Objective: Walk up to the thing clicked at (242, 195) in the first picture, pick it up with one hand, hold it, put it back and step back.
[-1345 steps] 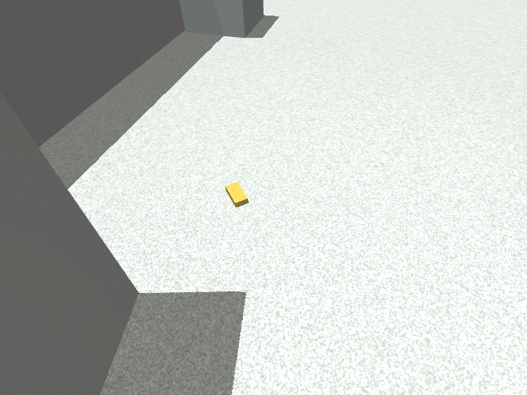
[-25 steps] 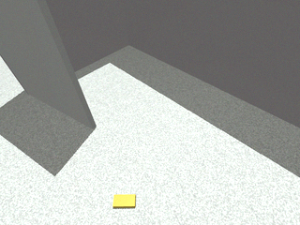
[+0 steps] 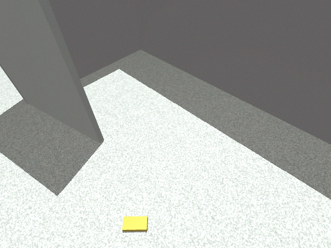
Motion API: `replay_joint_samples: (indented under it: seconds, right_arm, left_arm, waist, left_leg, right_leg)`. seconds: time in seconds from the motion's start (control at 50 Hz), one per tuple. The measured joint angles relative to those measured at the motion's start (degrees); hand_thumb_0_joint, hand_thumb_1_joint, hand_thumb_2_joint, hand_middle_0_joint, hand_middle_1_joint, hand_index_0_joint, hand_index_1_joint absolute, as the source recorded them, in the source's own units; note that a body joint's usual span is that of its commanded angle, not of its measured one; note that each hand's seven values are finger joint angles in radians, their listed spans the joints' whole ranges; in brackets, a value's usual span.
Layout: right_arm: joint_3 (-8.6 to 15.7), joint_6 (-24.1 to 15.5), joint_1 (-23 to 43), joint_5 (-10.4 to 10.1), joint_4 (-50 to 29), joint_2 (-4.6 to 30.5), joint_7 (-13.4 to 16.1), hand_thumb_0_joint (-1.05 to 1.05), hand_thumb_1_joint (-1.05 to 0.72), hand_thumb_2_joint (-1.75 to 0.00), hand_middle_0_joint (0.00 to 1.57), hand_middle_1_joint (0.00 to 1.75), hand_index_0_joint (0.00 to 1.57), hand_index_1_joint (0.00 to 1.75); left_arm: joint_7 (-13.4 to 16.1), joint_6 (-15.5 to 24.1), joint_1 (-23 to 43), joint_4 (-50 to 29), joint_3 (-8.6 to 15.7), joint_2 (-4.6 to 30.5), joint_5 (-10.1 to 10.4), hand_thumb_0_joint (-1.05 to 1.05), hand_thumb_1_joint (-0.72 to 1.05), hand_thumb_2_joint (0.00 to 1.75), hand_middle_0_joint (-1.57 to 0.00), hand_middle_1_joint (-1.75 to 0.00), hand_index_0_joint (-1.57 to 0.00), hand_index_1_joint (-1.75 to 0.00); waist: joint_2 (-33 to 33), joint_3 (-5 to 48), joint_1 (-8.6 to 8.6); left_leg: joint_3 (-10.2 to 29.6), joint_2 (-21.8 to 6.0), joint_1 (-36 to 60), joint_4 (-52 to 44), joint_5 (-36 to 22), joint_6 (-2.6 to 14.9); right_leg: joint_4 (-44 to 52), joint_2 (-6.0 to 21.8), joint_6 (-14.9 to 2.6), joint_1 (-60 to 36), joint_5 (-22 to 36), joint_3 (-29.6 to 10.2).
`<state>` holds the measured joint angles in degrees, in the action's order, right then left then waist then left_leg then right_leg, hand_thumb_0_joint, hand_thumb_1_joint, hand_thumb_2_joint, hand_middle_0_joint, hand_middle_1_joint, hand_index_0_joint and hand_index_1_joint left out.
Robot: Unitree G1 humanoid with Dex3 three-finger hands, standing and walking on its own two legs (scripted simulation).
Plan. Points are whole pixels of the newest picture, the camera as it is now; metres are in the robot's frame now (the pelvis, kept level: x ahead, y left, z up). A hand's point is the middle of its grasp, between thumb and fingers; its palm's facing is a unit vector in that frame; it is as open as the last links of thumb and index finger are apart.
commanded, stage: walk up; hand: left
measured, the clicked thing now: (135, 223) +0.42 +0.21 -0.77
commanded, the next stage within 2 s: stand in 2.00 s
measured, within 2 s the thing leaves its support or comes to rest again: neither
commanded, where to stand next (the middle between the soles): +0.05 -0.01 m, yaw +0 degrees
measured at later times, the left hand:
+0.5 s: hand out of the picture +0.00 +0.26 -0.17, palm faces -0.02 -0.89 -0.45, open 7.4 cm
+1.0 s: hand out of the picture +0.00 +0.25 -0.17, palm faces +0.04 -0.92 -0.40, open 7.4 cm
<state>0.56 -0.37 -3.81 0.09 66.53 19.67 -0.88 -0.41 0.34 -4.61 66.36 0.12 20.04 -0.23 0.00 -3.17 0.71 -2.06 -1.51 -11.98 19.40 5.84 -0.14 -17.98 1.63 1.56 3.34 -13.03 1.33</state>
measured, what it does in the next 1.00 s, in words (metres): steps on the spot: left foot, then right foot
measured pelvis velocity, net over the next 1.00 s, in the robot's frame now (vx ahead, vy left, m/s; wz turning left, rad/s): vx -0.04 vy -0.02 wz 0.08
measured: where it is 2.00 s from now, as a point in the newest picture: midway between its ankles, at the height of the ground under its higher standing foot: outside the picture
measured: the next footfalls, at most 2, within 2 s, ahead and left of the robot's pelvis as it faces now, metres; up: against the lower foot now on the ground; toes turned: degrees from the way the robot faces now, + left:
left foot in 0.72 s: -0.07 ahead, +0.12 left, +0.00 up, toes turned +4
right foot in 0.96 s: +0.06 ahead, -0.13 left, +0.00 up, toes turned +4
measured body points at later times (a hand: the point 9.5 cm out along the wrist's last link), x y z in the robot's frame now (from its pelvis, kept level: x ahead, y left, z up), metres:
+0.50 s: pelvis -0.06 -0.02 -0.03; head +0.00 -0.05 +0.41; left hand +0.00 +0.30 -0.14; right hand +0.08 -0.34 -0.16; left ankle +0.00 +0.12 -0.70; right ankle -0.05 -0.13 -0.75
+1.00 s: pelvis -0.04 -0.02 -0.02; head -0.02 -0.03 +0.42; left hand -0.01 +0.30 -0.14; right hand +0.05 -0.34 -0.15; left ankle -0.11 +0.12 -0.74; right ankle +0.02 -0.13 -0.75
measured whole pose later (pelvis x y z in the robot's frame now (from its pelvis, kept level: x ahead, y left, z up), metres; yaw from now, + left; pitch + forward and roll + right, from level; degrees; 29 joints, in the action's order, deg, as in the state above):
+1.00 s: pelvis -0.04 -0.02 -0.02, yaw +5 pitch -3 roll +0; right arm 2.8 1.0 -12.2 0.0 53.3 23.0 -0.2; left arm -0.3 1.4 -13.2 54.5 2.7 21.8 -1.0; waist -1.5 -6.2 0.7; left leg 2.2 -1.9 -10.2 39.7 26.4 -0.5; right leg -35.5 -0.6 -1.0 18.6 -13.4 1.2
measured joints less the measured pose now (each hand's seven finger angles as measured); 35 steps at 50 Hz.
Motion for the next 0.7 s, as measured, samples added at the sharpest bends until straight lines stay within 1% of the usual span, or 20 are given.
replay_joint_samples:
  seconds: [0.16, 0.2, 0.26, 0.32, 0.38, 0.4, 0.42, 0.44, 0.46, 0.48, 0.5, 0.52, 0.54, 0.56, 0.58, 0.6, 0.64, 0.68, 0.7]
  right_arm:
    - [0.1, 0.0, 0.8, 0.0, -0.5, 0.1, 0.0, 0.00, -0.91, -0.89, 0.21, 0.30, 0.20, 0.30]
    - [0.5, 0.5, 1.3, -0.1, -1.3, 0.3, -0.2, 0.00, -0.91, -0.89, 0.21, 0.30, 0.20, 0.30]
    - [1.4, 1.4, 2.3, -0.6, -3.5, 1.0, -0.1, 0.00, -0.91, -0.89, 0.21, 0.30, 0.20, 0.30]
    - [2.3, 2.7, 3.0, -0.5, -6.2, 1.6, 0.0, 0.00, -0.90, -0.89, 0.21, 0.30, 0.20, 0.30]
    - [3.2, 4.1, 3.5, 0.1, -9.1, 2.2, 0.0, 0.00, -0.90, -0.89, 0.21, 0.30, 0.20, 0.30]
    - [3.4, 4.6, 3.5, 0.3, -10.0, 2.5, -0.1, 0.00, -0.90, -0.89, 0.21, 0.30, 0.20, 0.30]
    - [3.7, 5.2, 3.5, 0.5, -10.9, 2.9, -0.1, 0.00, -0.90, -0.89, 0.21, 0.30, 0.20, 0.30]
    - [4.0, 5.6, 3.8, 0.5, -11.6, 3.5, 0.0, 0.00, -0.90, -0.89, 0.21, 0.30, 0.20, 0.30]
    - [4.3, 6.0, 3.9, 0.6, -12.3, 3.7, 0.4, 0.00, -0.91, -0.89, 0.21, 0.30, 0.20, 0.30]
    - [4.4, 6.3, 3.7, 0.7, -13.1, 3.9, 0.7, 0.00, -0.91, -0.89, 0.21, 0.30, 0.20, 0.30]
    - [4.6, 6.5, 3.5, 0.6, -13.9, 4.0, 0.7, 0.00, -0.91, -0.89, 0.21, 0.30, 0.20, 0.30]
    - [4.8, 6.3, 3.1, 0.4, -14.7, 4.2, 0.6, 0.00, -0.91, -0.89, 0.21, 0.30, 0.20, 0.30]
    - [4.9, 5.9, 2.3, 0.2, -15.2, 4.3, 0.5, 0.00, -0.91, -0.89, 0.21, 0.30, 0.20, 0.30]
    - [4.9, 5.4, 1.3, 0.0, -15.4, 4.5, 0.3, 0.00, -0.91, -0.89, 0.21, 0.30, 0.20, 0.30]
    - [4.7, 4.9, 0.1, 0.0, -15.2, 4.5, 0.2, 0.00, -0.91, -0.89, 0.21, 0.30, 0.20, 0.30]
    - [4.5, 4.5, -1.4, 0.2, -14.7, 4.4, 0.1, 0.00, -0.91, -0.89, 0.21, 0.30, 0.20, 0.30]
    - [3.9, 4.4, -4.2, 0.8, -13.0, 4.0, -0.5, 0.00, -0.91, -0.89, 0.21, 0.30, 0.20, 0.30]
    - [3.3, 4.2, -6.3, 1.5, -11.6, 3.3, -1.0, 0.00, -0.91, -0.89, 0.21, 0.30, 0.20, 0.30]
    - [3.2, 3.8, -7.1, 1.7, -11.1, 3.0, -1.2, 0.00, -0.91, -0.89, 0.21, 0.30, 0.20, 0.30]
  left_arm:
    - [0.0, 0.0, -0.2, 0.0, 0.0, 0.0, -0.2, 0.01, 0.90, 0.90, -0.21, -0.30, -0.21, -0.30]
    - [0.1, -0.4, 0.0, -1.0, 0.4, 0.2, 0.2, 0.01, 0.90, 0.90, -0.21, -0.30, -0.21, -0.30]
    - [0.6, -1.1, 1.1, -3.5, 1.1, 1.0, 0.7, 0.01, 0.90, 0.90, -0.21, -0.30, -0.21, -0.30]
    - [0.9, -1.9, 1.5, -6.5, 1.6, 2.2, 0.7, 0.01, 0.90, 0.90, -0.21, -0.30, -0.21, -0.30]
    - [1.0, -2.4, 0.8, -8.8, 2.3, 3.1, 0.5, 0.01, 0.90, 0.90, -0.21, -0.30, -0.21, -0.30]
    - [1.0, -2.5, 0.2, -9.4, 2.5, 3.2, 0.5, 0.01, 0.90, 0.90, -0.21, -0.30, -0.21, -0.30]
    - [0.9, -2.4, -0.7, -10.0, 2.8, 3.2, 0.3, 0.01, 0.90, 0.90, -0.21, -0.30, -0.21, -0.30]
    - [1.0, -2.3, -1.4, -10.6, 3.1, 2.8, -0.1, 0.01, 0.90, 0.90, -0.21, -0.30, -0.21, -0.30]
    - [0.9, -2.4, -2.2, -11.2, 3.1, 2.4, -0.7, 0.01, 0.90, 0.90, -0.21, -0.30, -0.21, -0.30]
    - [0.9, -2.5, -2.9, -11.7, 2.9, 2.0, -1.1, 0.01, 0.90, 0.90, -0.21, -0.30, -0.21, -0.30]
    - [1.0, -2.6, -3.5, -11.9, 2.9, 1.6, -1.4, 0.01, 0.90, 0.90, -0.21, -0.30, -0.21, -0.30]
    - [1.1, -2.7, -3.9, -12.0, 2.9, 1.1, -1.7, 0.01, 0.90, 0.90, -0.21, -0.30, -0.21, -0.30]
    - [1.3, -2.8, -4.1, -12.0, 2.9, 0.7, -1.9, 0.01, 0.90, 0.90, -0.21, -0.30, -0.21, -0.30]
    - [1.4, -2.7, -4.3, -12.0, 2.9, 0.4, -2.1, 0.01, 0.90, 0.90, -0.21, -0.30, -0.21, -0.30]
    - [1.4, -2.5, -4.5, -12.2, 2.9, 0.2, -2.3, 0.01, 0.90, 0.90, -0.21, -0.30, -0.21, -0.30]
    - [1.4, -2.1, -4.8, -12.6, 2.9, 0.0, -2.6, 0.01, 0.90, 0.90, -0.21, -0.30, -0.21, -0.30]
    - [1.0, -1.2, -5.9, -13.9, 3.1, -0.1, -2.9, 0.01, 0.90, 0.90, -0.21, -0.30, -0.21, -0.30]
    - [0.3, -0.5, -7.2, -15.3, 3.2, 0.4, -2.9, 0.01, 0.90, 0.90, -0.21, -0.30, -0.21, -0.30]
    - [0.0, -0.4, -7.8, -15.7, 3.2, 0.8, -2.7, 0.01, 0.90, 0.90, -0.21, -0.30, -0.21, -0.30]
  waist:
    - [0.0, 0.3, -0.16]
    - [0.1, -0.3, -0.24]
    - [0.2, -2.9, -0.23]
    - [0.5, -4.8, -0.39]
    - [0.4, -5.6, -0.28]
    - [0.1, -5.4, -0.34]
    - [-0.3, -5.2, -0.52]
    - [-1.1, -5.6, -0.58]
    - [-1.4, -6.1, -0.90]
    - [-1.5, -6.4, -1.45]
    - [-1.7, -6.7, -1.79]
    - [-2.1, -7.0, -1.82]
    - [-2.6, -7.1, -1.74]
    - [-3.0, -7.0, -1.68]
    - [-3.3, -6.7, -1.73]
    - [-3.5, -6.1, -1.85]
    - [-3.2, -4.5, -2.11]
    - [-2.3, -3.1, -2.35]
    - [-1.8, -2.6, -2.33]
  left_leg:
    - [0.0, 0.3, 0.1, -0.5, -0.1, 0.07]
    - [-0.1, 0.4, -1.0, 0.6, 0.1, 0.13]
    - [0.1, 0.6, -3.5, 3.1, 0.3, 0.34]
    - [0.1, 0.6, -6.2, 5.9, 0.5, 0.37]
    - [0.4, 0.5, -9.6, 10.3, 1.4, 0.17]
    - [0.6, 0.4, -11.0, 12.1, 2.0, 0.03]
    - [0.7, 0.3, -12.7, 14.5, 2.8, 0.12]
    - [2.3, 0.8, -14.5, 18.4, 6.8, 0.36]
    - [4.7, 2.6, -16.4, 24.0, 13.0, 0.35]
    - [6.9, 4.7, -18.2, 30.7, 17.7, 0.24]
    - [8.6, 6.5, -19.7, 37.4, 20.1, 0.09]
    - [9.9, 7.7, -20.7, 43.0, 20.7, -0.14]
    - [10.5, 8.3, -20.8, 46.9, 20.2, -0.39]
    - [10.7, 8.2, -20.1, 48.7, 19.3, -0.66]
    - [10.4, 7.6, -18.5, 48.0, 18.6, -0.93]
    - [9.8, 6.5, -16.2, 45.0, 18.7, -1.13]
    - [7.9, 4.4, -10.6, 35.3, 21.5, -1.17]
    - [5.7, 2.9, -5.1, 24.7, 24.1, -0.61]
    - [4.7, 2.4, -2.3, 18.8, 22.6, -0.12]
  right_leg:
    - [-0.2, 0.3, 0.09, 0.2, -0.3, 0.0]
    - [-2.1, 0.4, 0.07, 1.7, -0.9, -0.1]
    - [-7.0, 0.7, -0.17, 5.1, -2.4, 0.1]
    - [-13.2, 0.8, -1.31, 9.5, -3.9, 0.0]
    - [-21.2, 0.4, -3.52, 13.4, -7.8, -0.3]
    - [-22.4, 0.2, -4.28, 13.9, -9.1, -0.3]
    - [-22.4, 0.1, -3.93, 14.1, -9.7, -0.4]
    - [-23.5, -0.2, -3.18, 14.7, -10.1, -0.2]
    - [-24.5, 0.0, -2.86, 15.3, -10.0, -0.3]
    - [-24.7, 0.2, -2.76, 15.9, -9.6, -0.7]
    - [-24.3, 0.4, -2.71, 16.3, -8.8, -1.0]
    - [-23.4, 0.6, -2.66, 16.4, -7.9, -0.9]
    - [-22.2, 0.7, -2.60, 16.3, -7.0, -0.5]
    - [-21.1, 0.7, -2.53, 16.1, -6.3, -0.1]
    - [-20.2, 0.9, -2.49, 15.8, -5.7, 0.4]
    - [-19.4, 1.0, -2.51, 15.3, -5.4, 1.1]
    - [-18.7, 1.8, -2.70, 14.6, -5.6, 2.4]
    - [-19.3, 2.7, -2.51, 14.4, -6.3, 3.4]
    - [-20.0, 3.1, -2.12, 14.4, -6.8, 3.7]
